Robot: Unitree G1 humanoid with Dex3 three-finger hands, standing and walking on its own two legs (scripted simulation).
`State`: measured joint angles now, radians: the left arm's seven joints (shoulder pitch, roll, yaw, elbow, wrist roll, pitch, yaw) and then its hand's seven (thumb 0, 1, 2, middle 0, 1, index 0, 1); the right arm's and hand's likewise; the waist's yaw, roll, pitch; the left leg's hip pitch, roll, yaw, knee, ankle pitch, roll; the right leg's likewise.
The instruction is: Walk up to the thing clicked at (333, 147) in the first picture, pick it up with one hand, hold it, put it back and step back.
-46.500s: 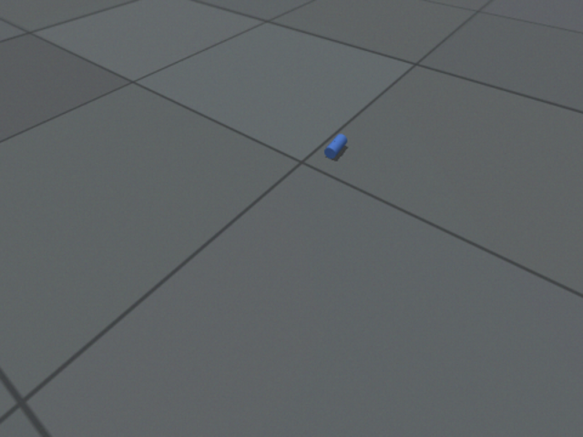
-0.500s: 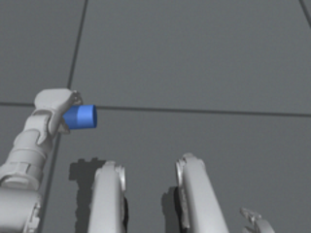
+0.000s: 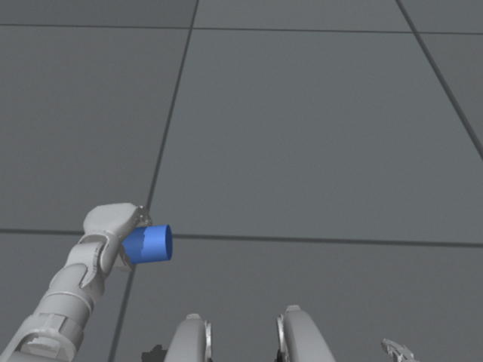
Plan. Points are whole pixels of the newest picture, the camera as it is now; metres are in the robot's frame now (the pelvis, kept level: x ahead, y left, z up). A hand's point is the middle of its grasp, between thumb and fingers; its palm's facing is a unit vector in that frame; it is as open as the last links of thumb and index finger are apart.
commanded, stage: lift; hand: left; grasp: from above
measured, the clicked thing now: (130, 246) +0.37 +0.22 -0.10
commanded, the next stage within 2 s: hold in 0.48 s
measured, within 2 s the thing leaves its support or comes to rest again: neither
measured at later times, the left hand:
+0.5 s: hand (107, 220) +0.36 +0.22 +0.02, palm faces -0.46 -0.06 -0.89, open 9.5 cm
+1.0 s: hand (92, 206) +0.36 +0.22 +0.07, palm faces -0.46 -0.04 -0.89, open 9.6 cm
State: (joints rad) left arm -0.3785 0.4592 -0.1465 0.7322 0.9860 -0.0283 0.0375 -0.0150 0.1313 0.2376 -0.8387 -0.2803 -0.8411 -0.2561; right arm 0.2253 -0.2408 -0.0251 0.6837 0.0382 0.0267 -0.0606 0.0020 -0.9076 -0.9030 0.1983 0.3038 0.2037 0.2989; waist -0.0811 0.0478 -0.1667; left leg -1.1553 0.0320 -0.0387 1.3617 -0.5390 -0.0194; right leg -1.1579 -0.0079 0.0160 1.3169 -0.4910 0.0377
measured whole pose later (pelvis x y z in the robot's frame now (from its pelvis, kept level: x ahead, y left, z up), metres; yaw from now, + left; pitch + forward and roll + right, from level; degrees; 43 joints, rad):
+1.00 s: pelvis +0.06 +0.01 +0.11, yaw -1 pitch +6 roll +0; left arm -0.27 0.41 -0.19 0.70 1.01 -0.04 -0.01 -0.01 0.09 0.35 -0.78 -0.37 -0.79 -0.35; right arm 0.24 -0.25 -0.05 0.69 0.05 0.04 -0.05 0.00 -0.90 -0.90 0.20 0.30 0.20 0.30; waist -0.02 0.05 -0.08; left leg -0.47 0.03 0.01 0.73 -0.37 -0.01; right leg -0.49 -0.02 0.04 0.70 -0.32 0.04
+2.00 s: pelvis +0.05 +0.00 +0.13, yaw -1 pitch +1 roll +1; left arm -0.20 0.41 -0.19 0.54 0.98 -0.03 -0.08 0.00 0.05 0.40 -0.73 -0.51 -0.74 -0.49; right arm 0.19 -0.25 -0.03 0.67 0.07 0.05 -0.07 0.01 -0.91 -0.90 0.20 0.30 0.20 0.30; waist 0.01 0.06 -0.03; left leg -0.31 0.03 0.03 0.58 -0.29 -0.02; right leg -0.35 -0.02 0.05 0.59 -0.26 0.03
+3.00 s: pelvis +0.04 +0.00 +0.09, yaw +0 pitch +12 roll +0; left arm -0.41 0.38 -0.19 0.94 1.15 -0.10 0.22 0.00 0.02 0.45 -0.73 -0.53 -0.73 -0.51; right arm 0.19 -0.26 -0.07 0.68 0.02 0.09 -0.03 0.00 -0.91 -0.90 0.20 0.30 0.20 0.30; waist -0.04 0.00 -0.08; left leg -0.72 0.03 -0.01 0.91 -0.41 -0.03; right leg -0.74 -0.02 0.03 0.89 -0.37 0.03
